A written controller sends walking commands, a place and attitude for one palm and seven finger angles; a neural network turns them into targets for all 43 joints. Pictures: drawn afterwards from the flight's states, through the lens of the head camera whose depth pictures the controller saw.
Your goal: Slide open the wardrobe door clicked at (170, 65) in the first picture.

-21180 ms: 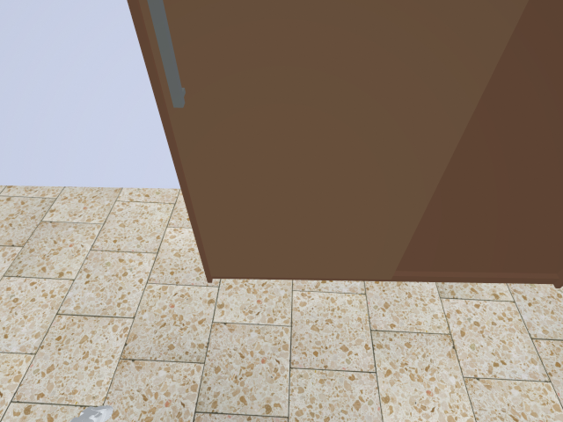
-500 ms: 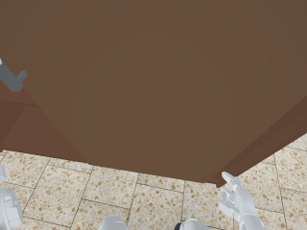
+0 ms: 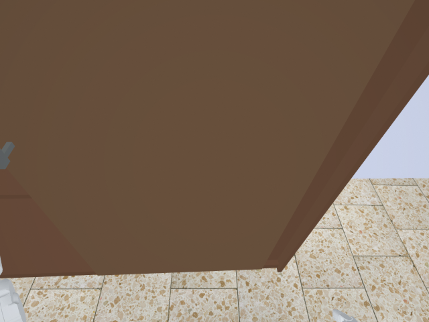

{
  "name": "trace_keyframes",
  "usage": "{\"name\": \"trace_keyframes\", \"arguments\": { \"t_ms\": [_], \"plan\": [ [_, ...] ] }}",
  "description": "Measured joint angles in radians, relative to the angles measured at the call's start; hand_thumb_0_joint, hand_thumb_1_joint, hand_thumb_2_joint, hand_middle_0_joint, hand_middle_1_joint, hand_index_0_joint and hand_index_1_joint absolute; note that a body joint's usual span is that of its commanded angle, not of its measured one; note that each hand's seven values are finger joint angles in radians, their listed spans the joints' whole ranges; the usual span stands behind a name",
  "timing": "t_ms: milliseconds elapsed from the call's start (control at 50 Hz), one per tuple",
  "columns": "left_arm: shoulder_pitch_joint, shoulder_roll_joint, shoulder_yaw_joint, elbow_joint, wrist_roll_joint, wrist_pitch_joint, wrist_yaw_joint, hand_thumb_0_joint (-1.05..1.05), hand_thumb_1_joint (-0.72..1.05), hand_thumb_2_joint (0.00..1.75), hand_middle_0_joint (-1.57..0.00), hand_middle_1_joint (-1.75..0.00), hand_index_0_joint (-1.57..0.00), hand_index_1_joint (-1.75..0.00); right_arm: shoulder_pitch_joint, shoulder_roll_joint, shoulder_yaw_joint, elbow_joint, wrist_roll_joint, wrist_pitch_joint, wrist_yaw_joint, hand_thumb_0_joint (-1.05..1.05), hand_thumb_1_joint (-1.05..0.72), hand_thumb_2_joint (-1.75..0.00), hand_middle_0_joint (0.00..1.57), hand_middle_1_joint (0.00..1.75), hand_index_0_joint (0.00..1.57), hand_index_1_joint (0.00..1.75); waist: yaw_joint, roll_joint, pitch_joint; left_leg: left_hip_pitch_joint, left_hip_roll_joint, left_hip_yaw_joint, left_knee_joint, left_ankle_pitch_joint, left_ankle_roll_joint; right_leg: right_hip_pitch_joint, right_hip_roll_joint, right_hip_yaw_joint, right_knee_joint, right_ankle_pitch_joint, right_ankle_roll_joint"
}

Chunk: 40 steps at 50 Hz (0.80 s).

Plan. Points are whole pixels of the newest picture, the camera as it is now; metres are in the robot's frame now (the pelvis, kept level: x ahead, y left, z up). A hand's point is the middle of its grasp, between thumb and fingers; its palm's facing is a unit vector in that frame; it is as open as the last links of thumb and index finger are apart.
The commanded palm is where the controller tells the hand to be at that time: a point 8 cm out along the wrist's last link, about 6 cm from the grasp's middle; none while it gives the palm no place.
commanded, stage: stop walking and hold the door there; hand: left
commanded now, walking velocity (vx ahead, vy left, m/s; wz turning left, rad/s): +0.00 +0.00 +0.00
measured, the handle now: out of the picture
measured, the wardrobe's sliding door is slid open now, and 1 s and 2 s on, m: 0.62 0.62 0.62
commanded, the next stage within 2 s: none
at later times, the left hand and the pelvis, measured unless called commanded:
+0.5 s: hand out of the picture +0.35 +0.39 +0.20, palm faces +0.69 -0.70 -0.17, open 6.7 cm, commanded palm +0.30 +0.41 +0.17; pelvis -0.05 -0.01 -0.01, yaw -2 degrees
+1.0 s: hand out of the picture +0.35 +0.40 +0.19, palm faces +0.56 -0.79 -0.24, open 6.3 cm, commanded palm +0.31 +0.42 +0.17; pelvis -0.05 +0.07 -0.01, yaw -2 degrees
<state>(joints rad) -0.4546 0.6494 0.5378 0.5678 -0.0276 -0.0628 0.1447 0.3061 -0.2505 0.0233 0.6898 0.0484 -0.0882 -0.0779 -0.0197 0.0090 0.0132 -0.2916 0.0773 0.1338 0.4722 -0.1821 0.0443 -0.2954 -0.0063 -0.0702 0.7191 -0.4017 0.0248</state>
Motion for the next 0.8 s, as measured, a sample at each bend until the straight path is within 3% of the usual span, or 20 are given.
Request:
{"name": "trace_keyframes", "arguments": {
  "t_ms": [100, 180, 400, 540, 640, 740, 800],
  "plan": [
    [-0.036, 0.076, 0.035, 0.102, 0.002, 0.003, -0.008, -0.08, 0.71, 0.79, -0.42, -1.33, -0.11, -1.29, -0.008, 0.008, 0.026, -0.001, -0.012, 0.001, 0.001, 0.01, -0.90, -0.90, 0.20, 0.31, 0.20, 0.30, -0.015, -0.029, -0.016, -0.056, -0.006, 0.045, 0.026, 0.011, -0.009, 0.113, -0.022, 0.003, -0.261, 0.120, -0.010],
    [-0.086, 0.096, 0.078, 0.215, 0.011, -0.007, -0.006, -0.07, 0.72, 0.79, -0.39, -1.30, -0.12, -1.28, -0.035, -0.024, 0.009, 0.011, -0.007, 0.016, -0.009, 0.01, -0.90, -0.90, 0.20, 0.31, 0.20, 0.30, -0.040, 0.015, 0.006, -0.080, 0.020, 0.043, 0.047, 0.021, -0.011, 0.089, 0.001, 0.003, -0.245, 0.120, -0.013],
    [-0.196, 0.132, 0.024, 0.400, 0.015, -0.029, -0.015, -0.05, 0.73, 0.80, -0.35, -1.28, -0.14, -1.27, 0.027, -0.090, -0.029, 0.039, 0.005, 0.033, -0.039, 0.01, -0.91, -0.90, 0.20, 0.30, 0.20, 0.30, -0.057, 0.001, -0.018, -0.074, 0.003, 0.049, 0.016, 0.053, 0.000, 0.069, -0.014, 0.005, -0.219, 0.123, -0.015],
    [-0.216, 0.130, 0.009, 0.426, 0.008, -0.040, -0.009, -0.04, 0.73, 0.80, -0.33, -1.27, -0.13, -1.27, 0.059, -0.073, -0.022, 0.053, 0.007, 0.024, -0.031, 0.01, -0.91, -0.90, 0.20, 0.30, 0.20, 0.30, -0.043, 0.002, -0.012, -0.063, -0.002, 0.045, -0.018, 0.074, -0.005, 0.080, -0.015, -0.001, -0.249, 0.142, -0.013],
    [-0.214, 0.114, 0.009, 0.440, 0.016, -0.063, -0.024, -0.05, 0.71, 0.83, -0.35, -1.28, -0.14, -1.29, 0.055, -0.075, -0.030, 0.059, 0.006, 0.046, -0.019, 0.01, -0.91, -0.90, 0.20, 0.30, 0.20, 0.30, -0.030, 0.024, -0.015, -0.080, 0.005, 0.036, 0.048, 0.028, -0.019, 0.085, -0.013, -0.004, -0.225, 0.117, -0.010],
    [-0.195, 0.063, -0.008, 0.414, 0.030, -0.096, -0.056, -0.08, 0.65, 0.86, -0.39, -1.33, -0.18, -1.32, 0.022, -0.105, -0.054, 0.071, 0.012, 0.077, -0.017, 0.01, -0.91, -0.90, 0.20, 0.30, 0.20, 0.30, -0.017, 0.046, -0.005, -0.085, -0.043, -0.014, 0.150, -0.099, -0.056, 0.096, -0.054, -0.003, -0.166, 0.073, 0.020],
    [-0.177, 0.034, -0.036, 0.370, 0.038, -0.110, -0.077, -0.12, 0.63, 0.87, -0.42, -1.35, -0.25, -1.34, -0.013, -0.112, -0.062, 0.071, 0.011, 0.082, -0.017, 0.01, -0.91, -0.90, 0.20, 0.30, 0.20, 0.30, -0.017, 0.036, 0.005, -0.066, -0.077, 0.012, 0.130, -0.035, -0.046, 0.095, -0.100, 0.004, -0.128, 0.050, 0.050]
  ]
}}
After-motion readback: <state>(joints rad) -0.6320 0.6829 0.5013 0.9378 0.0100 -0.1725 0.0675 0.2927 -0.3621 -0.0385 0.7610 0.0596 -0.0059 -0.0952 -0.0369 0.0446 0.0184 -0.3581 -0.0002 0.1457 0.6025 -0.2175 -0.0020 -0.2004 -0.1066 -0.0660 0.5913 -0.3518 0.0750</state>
